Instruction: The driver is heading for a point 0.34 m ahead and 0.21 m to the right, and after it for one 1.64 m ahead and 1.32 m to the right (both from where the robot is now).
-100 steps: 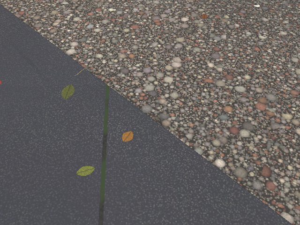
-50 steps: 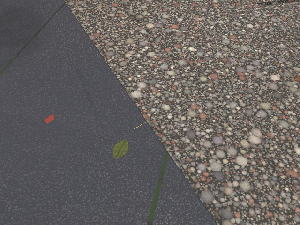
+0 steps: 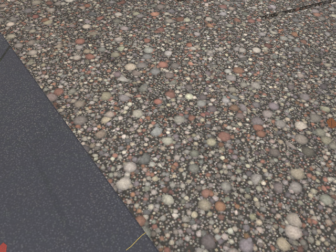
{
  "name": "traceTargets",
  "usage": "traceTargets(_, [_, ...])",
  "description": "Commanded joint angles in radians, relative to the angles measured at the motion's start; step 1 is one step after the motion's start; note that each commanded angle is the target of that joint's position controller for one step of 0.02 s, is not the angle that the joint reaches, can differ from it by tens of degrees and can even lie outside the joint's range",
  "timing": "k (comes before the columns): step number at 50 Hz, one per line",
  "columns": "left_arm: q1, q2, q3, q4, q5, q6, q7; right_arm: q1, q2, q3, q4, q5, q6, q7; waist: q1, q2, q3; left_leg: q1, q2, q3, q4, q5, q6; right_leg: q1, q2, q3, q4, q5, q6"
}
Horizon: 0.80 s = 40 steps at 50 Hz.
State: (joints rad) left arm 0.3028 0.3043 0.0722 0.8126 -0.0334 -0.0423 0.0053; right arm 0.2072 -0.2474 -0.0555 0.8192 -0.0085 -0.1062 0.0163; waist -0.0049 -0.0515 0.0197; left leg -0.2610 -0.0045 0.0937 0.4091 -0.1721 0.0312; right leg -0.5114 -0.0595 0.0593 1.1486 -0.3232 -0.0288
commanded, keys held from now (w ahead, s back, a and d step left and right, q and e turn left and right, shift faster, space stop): w+e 1.00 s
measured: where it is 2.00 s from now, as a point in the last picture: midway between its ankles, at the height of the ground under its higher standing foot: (295, 186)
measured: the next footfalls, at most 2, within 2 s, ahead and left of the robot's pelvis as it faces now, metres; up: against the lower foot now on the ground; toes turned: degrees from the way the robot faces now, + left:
right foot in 0.36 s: +0.33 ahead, -0.20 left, -0.03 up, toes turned -11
left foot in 0.86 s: +0.66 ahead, -0.12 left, -0.03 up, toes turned -35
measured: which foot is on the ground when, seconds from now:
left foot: down 0.00-0.40, up 0.42-0.84, down 0.86-1.00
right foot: up 0.00-0.34, down 0.36-0.86, up 0.88-1.00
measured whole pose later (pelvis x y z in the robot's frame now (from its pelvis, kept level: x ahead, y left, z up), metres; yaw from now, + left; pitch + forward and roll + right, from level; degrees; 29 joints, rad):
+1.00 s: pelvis +0.53 -0.16 -0.04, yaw -35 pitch +1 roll +1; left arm 0.32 0.29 0.08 0.72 -0.02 -0.02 0.02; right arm 0.17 -0.26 -0.07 0.73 -0.01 -0.10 0.01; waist 0.01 -0.04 0.01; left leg -0.31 -0.04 0.02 0.48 -0.19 0.03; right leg -0.44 0.03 0.10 1.18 -0.39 -0.02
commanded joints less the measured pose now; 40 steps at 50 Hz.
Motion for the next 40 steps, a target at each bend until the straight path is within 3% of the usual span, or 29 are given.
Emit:
traceTargets(1, [0.008, 0.032, 0.017, -0.081, 0.001, 0.014, -0.001, -0.016, -0.118, -0.031, -0.032, -0.003, -0.023, -0.007, 0.01, 0.144, -0.013, 0.117, 0.277, -0.205, -0.26, 0.128, 0.148, -0.156, -0.082, 0.052, -0.014, 0.097, 0.012])
traceTargets(6, [-0.085, 0.021, 0.017, -0.118, 0.012, 0.006, -0.021, 0.005, -0.159, -0.045, -0.006, -0.01, -0.018, -0.024, -0.008, 0.103, 0.009, 0.144, 0.244, -0.023, -0.261, 0.248, 0.141, -0.153, -0.067, 0.023, -0.27, 0.378, 0.022])
traceTargets(9, [-0.186, 0.007, 0.01, -0.156, 0.012, 0.003, -0.04, 0.044, -0.175, -0.051, 0.011, 0.002, -0.007, -0.03, -0.048, 0.09, 0.045, 0.188, 0.257, 0.037, -0.236, 0.23, 0.128, -0.159, -0.062, -0.014, -0.406, 0.458, 0.007])
traceTargets(13, [-0.283, 0.012, 0.008, -0.215, 0.009, 0.009, -0.063, 0.087, -0.208, -0.066, 0.034, 0.024, 0.016, -0.032, -0.073, 0.093, 0.084, 0.303, 0.309, 0.059, -0.191, 0.221, 0.108, -0.193, -0.056, -0.045, -0.515, 0.365, -0.023])
traceTargets(15, [-0.295, 0.02, 0.011, -0.233, 0.012, 0.015, -0.074, 0.078, -0.229, -0.076, 0.036, 0.034, 0.034, -0.036, -0.059, 0.096, 0.089, 0.355, 0.324, 0.08, -0.144, 0.325, 0.081, -0.169, -0.041, -0.064, -0.573, 0.309, -0.041])
traceTargets(16, [-0.275, 0.035, 0.018, -0.235, 0.017, 0.017, -0.075, 0.07, -0.247, -0.082, 0.034, 0.039, 0.04, -0.038, -0.041, 0.104, 0.069, 0.363, 0.324, 0.095, -0.09, 0.467, 0.071, -0.112, -0.015, -0.095, -0.579, 0.252, -0.057])
traceTargets(18, [-0.128, 0.097, 0.053, -0.205, 0.017, 0.025, -0.067, 0.061, -0.271, -0.09, 0.031, 0.048, 0.052, -0.036, 0.042, 0.107, -0.031, 0.374, 0.301, 0.118, 0.145, 0.704, 0.052, 0.087, 0.058, -0.149, -0.588, 0.173, -0.101])
traceTargets(19, [-0.017, 0.123, 0.078, -0.152, 0.013, 0.024, -0.054, 0.088, -0.236, -0.082, 0.022, 0.056, 0.06, -0.033, 0.077, 0.078, -0.112, 0.258, 0.232, 0.163, 0.34, 0.723, 0.025, 0.319, 0.131, -0.189, -0.627, 0.184, -0.126])
traceTargets(20, [0.113, 0.156, 0.104, -0.114, 0.008, 0.025, -0.038, 0.057, -0.222, -0.071, 0.003, 0.045, 0.054, -0.034, 0.166, 0.025, -0.154, -0.03, 0.162, 0.178, 0.623, 0.515, -0.041, 0.611, 0.095, -0.069, -0.673, 0.172, -0.183])
traceTargets(21, [0.114, 0.242, 0.113, -0.113, 0.021, 0.02, -0.03, 0.021, -0.133, -0.043, -0.06, 0.016, 0.024, -0.032, 0.133, -0.246, -0.189, -0.385, 0.003, 0.105, 1.004, -0.258, -0.09, 0.845, -0.128, 0.369, -0.731, 0.237, -0.3])
traceTargets(22, [0.121, 0.204, 0.09, -0.134, 0.03, 0.003, -0.045, 0.0, -0.153, -0.034, -0.088, 0.035, -0.008, -0.022, 0.131, -0.159, -0.321, -0.432, -0.005, -0.125, 1.075, -0.406, -0.061, 0.871, -0.207, 0.58, -0.81, 0.199, -0.346])
traceTargets(23, [0.097, 0.182, 0.082, -0.132, 0.028, -0.009, -0.049, -0.067, -0.154, -0.031, -0.108, 0.048, -0.026, -0.017, 0.132, -0.077, -0.255, -0.445, 0.035, -0.163, 1.03, -0.379, -0.027, 0.792, -0.2, 0.522, -0.834, 0.208, -0.312])
traceTargets(24, [0.047, 0.157, 0.075, -0.133, 0.019, -0.02, -0.052, -0.091, -0.151, -0.029, -0.118, 0.04, -0.038, -0.019, 0.092, -0.002, -0.152, -0.453, 0.065, -0.171, 0.936, -0.312, -0.009, 0.679, -0.167, 0.461, -0.842, 0.258, -0.286])
traceTargets(25, [-0.016, 0.115, 0.061, -0.14, 0.019, -0.027, -0.05, -0.103, -0.158, -0.035, -0.106, 0.022, -0.04, -0.027, 0.058, 0.025, -0.107, -0.42, 0.095, -0.175, 0.854, -0.257, -0.003, 0.584, -0.139, 0.413, -0.85, 0.311, -0.264])
traceTargets(26, [0.005, 0.083, 0.05, -0.135, 0.015, -0.033, -0.05, -0.148, -0.163, -0.035, -0.1, -0.004, -0.04, -0.034, 0.083, 0.029, -0.057, -0.326, 0.097, -0.157, 0.808, -0.278, 0.008, 0.475, -0.072, 0.289, -0.83, 0.601, -0.221])
traceTargets(27, [0.026, 0.071, 0.042, -0.122, 0.017, -0.034, -0.046, -0.134, -0.145, -0.036, -0.119, -0.009, -0.04, -0.031, 0.049, -0.014, -0.064, -0.329, 0.079, -0.151, 0.778, -0.247, 0.002, 0.458, -0.056, 0.292, -0.82, 0.705, -0.231])
traceTargets(28, [0.047, 0.061, 0.037, -0.114, 0.01, -0.034, -0.04, -0.105, -0.118, -0.029, -0.115, -0.015, -0.037, -0.03, 0.033, 0.001, -0.065, -0.367, 0.078, -0.144, 0.772, -0.245, -0.004, 0.479, -0.044, 0.266, -0.789, 0.829, -0.221])
traceTargets(29, [0.055, 0.076, 0.039, -0.114, 0.011, -0.026, -0.031, -0.076, -0.096, -0.024, -0.13, -0.016, -0.034, -0.021, 0.002, -0.009, -0.091, -0.414, 0.067, -0.136, 0.758, -0.244, -0.02, 0.484, -0.062, 0.297, -0.776, 0.845, -0.24])
traceTargets(30, [0.008, 0.172, 0.062, -0.138, 0.025, -0.019, -0.024, -0.068, -0.088, -0.014, -0.154, -0.001, -0.029, -0.013, -0.03, -0.04, -0.111, -0.42, 0.066, -0.144, 0.696, -0.266, -0.052, 0.426, -0.135, 0.423, -0.816, 0.661, -0.304])
traceTargets(31, [-0.032, 0.184, 0.068, -0.16, 0.027, -0.016, -0.016, -0.102, -0.108, -0.012, -0.164, 0.01, -0.027, -0.011, -0.024, -0.025, -0.097, -0.429, 0.09, -0.171, 0.647, -0.199, -0.067, 0.377, -0.163, 0.489, -0.84, 0.548, -0.316])
traceTargets(33, [-0.02, 0.144, 0.052, -0.171, 0.016, -0.021, 0.0, -0.175, -0.147, -0.019, -0.164, 0.004, -0.021, -0.01, 0.006, 0.021, -0.058, -0.424, 0.078, -0.191, 0.486, 0.005, -0.075, 0.34, -0.105, 0.426, -0.851, 0.468, -0.27])
traceTargets(34, [-0.001, 0.137, 0.051, -0.163, 0.002, -0.02, 0.009, -0.234, -0.138, -0.013, -0.178, -0.012, -0.025, -0.008, 0.035, 0.017, -0.036, -0.387, 0.058, -0.186, 0.354, 0.119, -0.076, 0.323, -0.066, 0.383, -0.851, 0.44, -0.236])
traceTargets(35, [0.02, 0.126, 0.047, -0.15, -0.001, -0.014, 0.017, -0.292, -0.113, -0.005, -0.191, -0.016, -0.027, -0.004, 0.059, 0.013, -0.013, -0.299, 0.019, -0.158, 0.221, 0.219, -0.076, 0.263, -0.012, 0.329, -0.854, 0.392, -0.2])
traceTargets(36, [0.049, 0.123, 0.045, -0.134, 0.005, -0.009, 0.019, -0.33, -0.09, 0.0, -0.206, -0.009, -0.028, 0.001, 0.08, -0.01, -0.014, -0.203, -0.019, -0.132, 0.169, 0.287, -0.08, 0.221, 0.005, 0.323, -0.864, 0.347, -0.177])
traceTargets(37, [0.07, 0.129, 0.047, -0.122, 0.01, -0.004, 0.02, -0.331, -0.096, -0.006, -0.212, 0.003, -0.025, 0.002, 0.082, -0.034, -0.022, -0.144, -0.036, -0.14, 0.146, 0.296, -0.084, 0.219, 0.002, 0.345, -0.857, 0.307, -0.167])
traceTargets(40, [0.079, 0.111, 0.047, -0.118, 0.004, 0.004, 0.022, -0.276, -0.148, -0.032, -0.209, 0.024, -0.021, -0.006, 0.048, -0.08, -0.023, -0.091, -0.033, -0.177, 0.086, 0.175, -0.061, 0.308, -0.024, 0.421, -0.768, 0.248, -0.145])
Velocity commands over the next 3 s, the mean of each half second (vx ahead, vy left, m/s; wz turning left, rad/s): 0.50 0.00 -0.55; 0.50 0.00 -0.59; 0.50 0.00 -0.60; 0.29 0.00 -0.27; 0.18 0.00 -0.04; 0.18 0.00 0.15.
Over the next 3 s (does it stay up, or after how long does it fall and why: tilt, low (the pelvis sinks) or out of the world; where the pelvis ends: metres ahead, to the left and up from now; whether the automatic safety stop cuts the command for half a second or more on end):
stays up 0.92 -0.76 -0.08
